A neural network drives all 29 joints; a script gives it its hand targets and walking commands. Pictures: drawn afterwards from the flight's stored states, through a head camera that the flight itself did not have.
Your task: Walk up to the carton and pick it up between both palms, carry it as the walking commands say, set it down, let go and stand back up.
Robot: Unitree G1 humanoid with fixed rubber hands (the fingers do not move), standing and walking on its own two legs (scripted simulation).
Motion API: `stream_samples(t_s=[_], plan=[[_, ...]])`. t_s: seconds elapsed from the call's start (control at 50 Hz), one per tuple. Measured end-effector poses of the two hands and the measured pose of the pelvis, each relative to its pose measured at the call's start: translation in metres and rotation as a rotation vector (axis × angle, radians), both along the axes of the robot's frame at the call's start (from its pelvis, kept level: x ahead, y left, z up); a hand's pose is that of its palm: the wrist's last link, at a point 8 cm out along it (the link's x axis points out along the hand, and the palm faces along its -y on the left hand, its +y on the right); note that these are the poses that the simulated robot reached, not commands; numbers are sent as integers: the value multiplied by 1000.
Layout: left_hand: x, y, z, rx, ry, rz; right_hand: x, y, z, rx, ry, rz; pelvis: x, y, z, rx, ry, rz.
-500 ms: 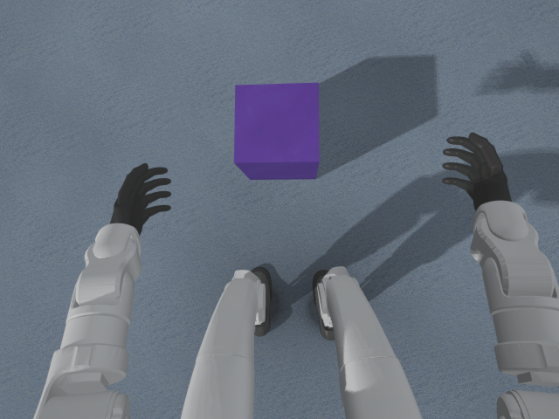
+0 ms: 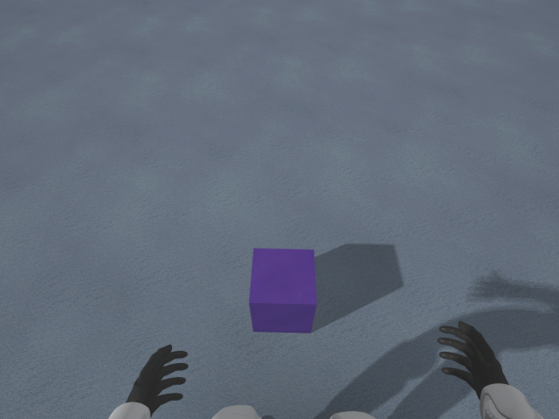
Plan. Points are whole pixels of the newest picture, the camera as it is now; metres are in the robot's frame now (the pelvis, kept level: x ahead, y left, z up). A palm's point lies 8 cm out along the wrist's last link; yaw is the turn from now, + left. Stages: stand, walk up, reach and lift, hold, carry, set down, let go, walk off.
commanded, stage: let go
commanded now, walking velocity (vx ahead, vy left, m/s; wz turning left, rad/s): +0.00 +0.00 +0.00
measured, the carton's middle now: (282, 291) +0.60 +0.03 -0.64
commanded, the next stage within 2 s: stand in 0.30 s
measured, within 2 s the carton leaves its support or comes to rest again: neither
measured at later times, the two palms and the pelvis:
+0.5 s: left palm out of the picture +0.09 +0.32 -0.08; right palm (454, 374) +0.19 -0.21 -0.04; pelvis +0.00 +0.03 -0.01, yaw +2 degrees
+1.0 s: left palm out of the picture +0.10 +0.32 -0.09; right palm (452, 368) +0.21 -0.23 -0.08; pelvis +0.04 +0.02 -0.02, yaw +4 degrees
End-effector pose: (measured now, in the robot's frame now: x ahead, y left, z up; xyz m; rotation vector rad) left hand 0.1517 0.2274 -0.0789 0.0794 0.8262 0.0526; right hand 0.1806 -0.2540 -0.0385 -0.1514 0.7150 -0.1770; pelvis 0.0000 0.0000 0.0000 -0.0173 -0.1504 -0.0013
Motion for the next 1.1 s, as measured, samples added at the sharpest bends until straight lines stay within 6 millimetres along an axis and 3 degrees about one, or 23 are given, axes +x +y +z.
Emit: stream_samples(t_s=[0.1,0.2,0.38,0.5,0.6,0.68,0.88,1.1], plan=[[0,18,8,2,-49,-9,-3,23,11,12,-31,35,-1,18,3,-24,-63,2],[-2,34,12,5,-52,3,-8,43,6,24,3,63,-4,32,2,-35,-92,10],[-16,53,6,46,-35,46,-13,50,-1,-6,22,67,-8,39,-2,-30,-71,25],[-64,89,-4,189,40,91,10,40,-6,-31,-69,68,0,33,-10,10,39,43],[-94,100,-17,244,105,150,12,36,-35,-26,-28,97,5,29,-24,17,74,79],[-82,101,-17,252,86,152,11,34,-43,-30,-1,89,17,30,-23,18,91,77],[-60,93,-16,245,96,135,26,25,-39,-50,-2,93,35,24,-18,28,133,72],[-56,90,-13,262,79,142,21,19,-45,-56,19,70,37,20,-18,32,129,70]])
